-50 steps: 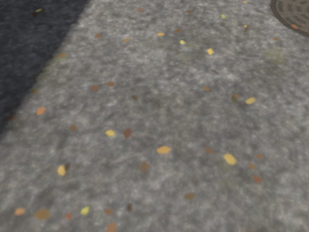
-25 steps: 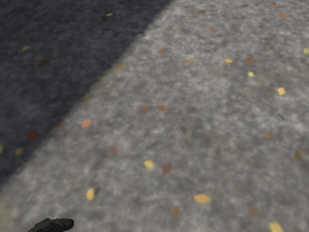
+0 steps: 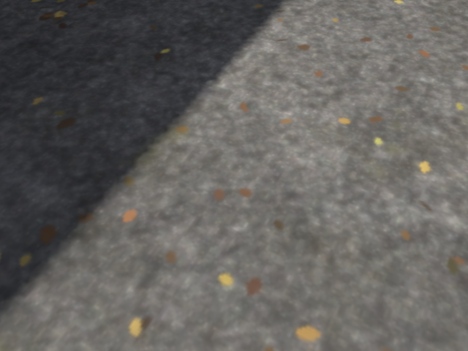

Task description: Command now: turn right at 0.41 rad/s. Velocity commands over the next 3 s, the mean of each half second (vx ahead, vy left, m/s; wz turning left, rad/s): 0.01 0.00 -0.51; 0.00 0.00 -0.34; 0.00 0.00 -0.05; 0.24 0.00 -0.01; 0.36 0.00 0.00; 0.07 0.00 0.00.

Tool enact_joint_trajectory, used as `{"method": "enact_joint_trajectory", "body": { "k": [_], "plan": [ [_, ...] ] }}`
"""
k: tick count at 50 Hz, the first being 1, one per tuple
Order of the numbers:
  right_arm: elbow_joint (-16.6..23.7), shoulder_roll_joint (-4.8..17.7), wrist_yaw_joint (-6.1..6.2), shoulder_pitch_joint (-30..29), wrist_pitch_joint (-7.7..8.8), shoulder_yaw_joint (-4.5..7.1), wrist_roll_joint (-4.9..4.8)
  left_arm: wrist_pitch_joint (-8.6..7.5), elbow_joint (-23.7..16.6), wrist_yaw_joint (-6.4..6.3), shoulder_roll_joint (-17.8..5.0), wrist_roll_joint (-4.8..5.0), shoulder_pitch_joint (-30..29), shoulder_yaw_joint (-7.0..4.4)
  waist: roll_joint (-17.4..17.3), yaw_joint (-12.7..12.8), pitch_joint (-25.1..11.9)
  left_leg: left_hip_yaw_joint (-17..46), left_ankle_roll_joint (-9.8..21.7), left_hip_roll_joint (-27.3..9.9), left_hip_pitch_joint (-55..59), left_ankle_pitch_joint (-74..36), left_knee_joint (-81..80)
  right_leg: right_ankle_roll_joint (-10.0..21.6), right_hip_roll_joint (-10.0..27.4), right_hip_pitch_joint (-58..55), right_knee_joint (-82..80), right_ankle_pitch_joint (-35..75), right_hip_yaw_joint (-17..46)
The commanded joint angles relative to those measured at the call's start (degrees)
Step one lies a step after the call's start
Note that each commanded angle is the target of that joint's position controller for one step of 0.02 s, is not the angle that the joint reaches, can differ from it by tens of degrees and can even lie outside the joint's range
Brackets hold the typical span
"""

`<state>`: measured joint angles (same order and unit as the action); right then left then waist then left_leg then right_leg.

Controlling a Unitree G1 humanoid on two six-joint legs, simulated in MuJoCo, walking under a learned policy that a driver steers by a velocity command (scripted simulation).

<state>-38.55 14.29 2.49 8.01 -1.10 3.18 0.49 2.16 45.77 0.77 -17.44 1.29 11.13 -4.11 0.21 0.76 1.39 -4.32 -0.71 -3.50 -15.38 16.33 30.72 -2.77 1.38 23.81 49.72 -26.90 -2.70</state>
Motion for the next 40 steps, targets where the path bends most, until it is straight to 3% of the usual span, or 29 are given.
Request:
{"method": "enact_joint_trajectory", "body": {
  "k": [1,3,4,5,6,7,8,9,10,13,17,21,26,28,29,30,31,32,33,34,36,40],
  "plan": [
    [2.6,11.0,0.53,-0.4,-0.16,3.62,-0.72,-0.36,-5.8,0.95,-3.2,0.21,-2.2,-0.61,-9.6,-1.6,-6.7,9.3,12.0,-14.7,9.4,-31.4,-4.6,0.8,-0.2,0.5,-7.2,3.9,-2.0],
    [1.9,10.9,0.57,-1.2,-0.3,3.73,-1.88,-0.22,-5.1,1.3,-3.5,-0.15,1.7,-1.05,-8.6,0.7,-7.1,6.2,8.5,-13.2,6.2,-25.5,0.0,3.2,-2.4,-7.3,-19.2,14.2,-3.8],
    [0.6,9.3,0.38,2.0,-0.09,3.53,-1.65,-0.29,-5.2,0.74,-6.0,-0.76,2.5,-1.89,-2.7,0.3,-6.8,2.1,4.1,-10.0,1.1,-15.1,7.1,5.4,-1.0,-13.0,-25.1,25.0,1.8],
    [3.1,5.1,0.08,1.9,0.22,2.17,1.46,-0.54,-6.5,-0.39,-15.2,-1.14,3.6,-4.04,16.9,-1.6,-7.0,-3.7,-3.1,-1.7,-16.0,11.5,25.2,13.2,15.2,-22.9,-26.4,51.3,24.6],
    [5.3,6.2,0.41,-5.5,0.75,2.2,1.06,-1.53,-7.4,0.37,-14.6,-3.15,5.9,-3.43,15.4,3.6,-9.3,5.2,-3.9,4.2,-23.1,25.7,35.9,24.0,22.0,-22.3,-28.7,57.1,33.8],
    [4.9,8.1,0.55,-6.6,0.82,2.78,-0.19,-2.68,-7.7,0.68,-13.3,-3.57,5.1,-2.97,8.7,3.5,-8.6,8.6,-3.2,3.0,-24.7,23.3,40.7,23.8,19.9,-22.4,-28.7,53.0,30.4],
    [4.2,8.6,0.8,-5.8,0.7,3.06,-0.49,-3.27,-7.9,0.28,-12.0,-2.52,2.4,-2.77,6.0,1.8,-7.1,9.2,-2.7,2.1,-25.9,18.3,40.7,20.7,16.7,-22.2,-27.8,48.6,26.2],
    [3.1,8.7,1.26,-5.0,0.53,3.28,-0.13,-3.14,-8.3,-0.33,-10.5,-1.22,0.2,-2.38,4.1,0.9,-6.3,9.5,-2.8,1.5,-26.4,14.1,38.8,18.0,14.4,-21.8,-27.6,45.4,23.6],
    [2.8,9.4,1.57,-4.2,0.36,3.6,0.09,-2.75,-8.7,-0.94,-9.5,-0.41,-1.5,-1.95,4.7,-0.1,-6.1,9.9,-3.1,1.1,-24.6,10.9,37.1,16.7,12.8,-20.1,-28.0,44.0,22.0],
    [2.0,7.7,1.08,-1.9,0.62,3.35,-0.45,-1.87,-9.7,-1.93,-9.2,-0.68,-1.1,-1.8,5.5,-0.8,-7.7,9.1,-4.0,3.1,-21.0,5.3,34.2,16.2,10.2,-19.1,-28.9,41.6,20.4],
    [2.3,6.7,0.81,-3.6,1.08,2.91,-0.43,-1.12,-10.5,-2.71,-10.1,-0.5,-0.6,-2.27,6.4,0.2,-6.7,9.7,-5.0,3.9,-19.4,2.7,22.8,15.8,9.0,-18.6,-29.6,31.3,22.5],
    [2.4,7.1,-0.02,-4.1,1.85,2.96,-0.68,-0.56,-11.8,-2.52,-10.7,-0.74,-1.6,-2.7,8.2,0.8,-5.1,10.1,-4.8,4.9,-14.1,3.1,14.9,15.9,8.0,-13.8,-30.1,22.2,26.3],
    [2.5,8.0,-1.26,-2.6,3.38,3.31,-1.16,0.05,-13.0,-1.84,-10.8,-0.4,-3.1,-2.93,9.2,0.7,-6.1,10.3,-3.2,6.2,-8.1,4.4,5.7,15.5,7.4,-14.3,-27.4,27.5,32.2],
    [1.7,8.0,-1.8,0.2,3.92,3.53,-1.22,0.44,-13.6,-1.96,-10.4,0.25,-4.7,-2.84,9.0,-1.3,-6.7,9.4,-2.0,6.4,-2.4,-1.1,-4.2,13.7,5.6,-13.8,-25.0,29.4,32.8],
    [1.0,8.6,-1.9,2.0,4.07,3.86,-1.03,0.61,-14.0,-2.19,-9.7,0.58,-5.1,-2.65,8.1,-2.2,-7.0,9.5,-0.9,4.9,2.8,-7.6,-10.2,11.7,3.7,-11.4,-23.2,26.2,31.9],
    [1.2,11.7,-1.64,3.3,3.88,4.57,-0.2,0.55,-14.2,-2.25,-7.4,0.19,-3.2,-2.0,2.4,-1.4,-8.6,16.0,2.3,-3.7,9.7,-11.5,-11.6,8.6,0.5,-5.7,-16.8,14.8,28.1],
    [2.0,16.0,-1.3,0.6,3.17,5.08,1.07,0.11,-14.9,-2.1,-5.2,-0.06,-0.4,-1.43,-13.3,2.5,-6.4,28.7,10.1,-14.2,12.2,-24.3,-12.8,4.8,-9.3,5.4,-5.7,-5.0,15.7],
    [2.4,13.6,-1.55,1.3,3.34,4.61,2.24,-0.55,-14.6,-2.08,-9.9,-0.92,-0.5,-2.86,-14.4,0.7,-6.2,35.1,17.6,-20.5,8.2,-27.4,-13.4,1.8,-7.8,8.3,8.5,-11.9,12.5],
    [3.2,10.9,-1.4,-0.6,3.46,3.64,1.53,-0.61,-13.3,-1.96,-12.3,-0.76,0.7,-3.83,-9.8,1.2,-5.5,30.6,17.4,-18.3,6.8,-25.6,-12.6,0.5,-6.0,8.2,15.3,-8.3,13.2],
    [3.3,9.2,-1.27,-2.7,3.3,3.14,0.64,-0.21,-11.9,-2.0,-11.5,-0.64,1.4,-3.94,-7.4,1.9,-4.3,24.8,14.4,-13.9,6.1,-22.7,-11.7,-0.6,-5.6,8.3,17.7,-4.8,12.7],
    [3.1,8.4,-1.08,-2.9,2.95,2.48,-0.5,0.56,-11.2,-2.11,-8.1,-0.57,1.2,-3.01,-7.2,0.9,-3.3,19.6,12.7,-10.4,6.8,-23.8,-10.9,-2.2,-5.9,9.5,19.1,-0.4,12.2],
    [2.0,8.9,-0.9,-0.8,2.03,2.31,0.06,0.33,-12.7,-1.76,-3.7,-0.56,-2.4,-1.06,-10.1,-1.1,-5.5,14.6,12.9,-8.2,9.4,-26.7,-9.7,-3.1,-3.4,3.6,3.9,0.5,7.5]
  ]
}}
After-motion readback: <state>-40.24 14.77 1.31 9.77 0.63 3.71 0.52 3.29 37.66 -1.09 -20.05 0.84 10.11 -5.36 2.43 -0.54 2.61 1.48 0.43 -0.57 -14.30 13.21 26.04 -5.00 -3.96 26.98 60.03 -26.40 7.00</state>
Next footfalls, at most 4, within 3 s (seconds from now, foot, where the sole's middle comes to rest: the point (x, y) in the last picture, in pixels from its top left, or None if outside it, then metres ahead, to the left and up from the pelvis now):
0.08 right None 0.03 -0.11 -0.77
0.60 left None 0.10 0.09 -0.77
0.94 right None -0.04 -0.14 -0.77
2.28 right None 0.35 -0.30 -0.77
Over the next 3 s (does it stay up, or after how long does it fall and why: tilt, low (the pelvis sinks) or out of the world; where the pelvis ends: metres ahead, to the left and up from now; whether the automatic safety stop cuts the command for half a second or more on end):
stays up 0.40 -0.19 0.00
